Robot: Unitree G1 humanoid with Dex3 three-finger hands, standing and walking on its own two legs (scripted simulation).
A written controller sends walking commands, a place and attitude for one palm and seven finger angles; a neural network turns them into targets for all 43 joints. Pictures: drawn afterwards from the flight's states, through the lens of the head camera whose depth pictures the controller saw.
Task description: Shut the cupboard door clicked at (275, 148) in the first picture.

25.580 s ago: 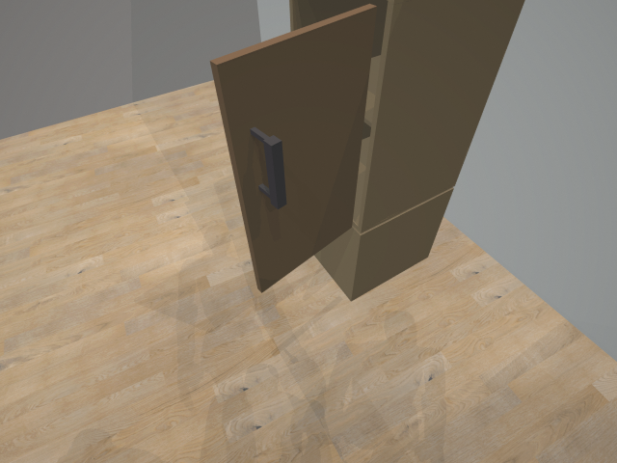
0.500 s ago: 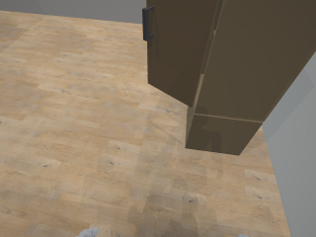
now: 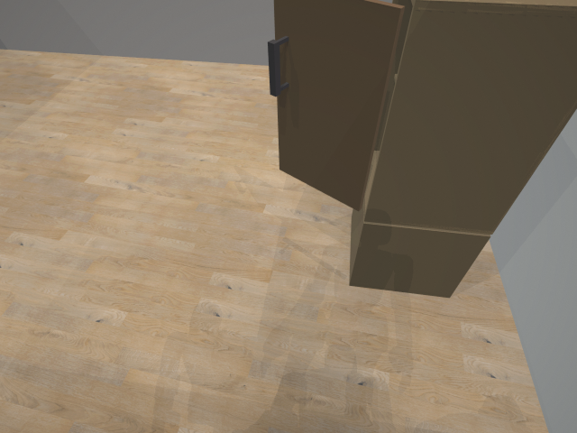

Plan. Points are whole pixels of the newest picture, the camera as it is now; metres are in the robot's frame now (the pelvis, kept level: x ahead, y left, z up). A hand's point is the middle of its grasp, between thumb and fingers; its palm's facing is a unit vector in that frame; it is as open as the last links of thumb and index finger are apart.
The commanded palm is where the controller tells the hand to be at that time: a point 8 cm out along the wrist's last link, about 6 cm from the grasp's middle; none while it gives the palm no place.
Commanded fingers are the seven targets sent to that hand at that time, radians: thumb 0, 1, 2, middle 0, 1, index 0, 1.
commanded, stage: let the arm hang, fingers relaxed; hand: left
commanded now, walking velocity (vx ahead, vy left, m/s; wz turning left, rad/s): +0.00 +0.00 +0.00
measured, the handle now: (279, 66) +0.98 +0.08 +0.05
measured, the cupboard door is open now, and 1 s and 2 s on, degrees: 59 59 59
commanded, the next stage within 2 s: look to check the result in 0.30 s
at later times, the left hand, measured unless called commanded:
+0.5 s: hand out of the picture +0.03 +0.19 -0.17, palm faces +0.02 -0.97 -0.23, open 7.3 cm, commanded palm none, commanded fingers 0.00 0.90 0.90 -0.20 -0.30 -0.20 -0.30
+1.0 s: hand out of the picture +0.09 +0.20 -0.16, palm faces +0.01 -0.96 -0.28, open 7.3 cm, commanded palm none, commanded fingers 0.00 0.90 0.90 -0.20 -0.30 -0.20 -0.30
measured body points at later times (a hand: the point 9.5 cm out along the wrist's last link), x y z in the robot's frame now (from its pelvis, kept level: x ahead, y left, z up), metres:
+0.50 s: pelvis +0.02 +0.00 +0.00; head +0.03 -0.01 +0.45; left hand +0.03 +0.24 -0.15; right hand +0.02 -0.23 -0.16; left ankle +0.01 +0.10 -0.74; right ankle +0.05 -0.12 -0.74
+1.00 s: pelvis +0.04 -0.01 +0.01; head +0.05 -0.02 +0.46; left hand +0.09 +0.25 -0.14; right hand +0.08 -0.28 -0.15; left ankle +0.01 +0.10 -0.74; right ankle +0.05 -0.12 -0.74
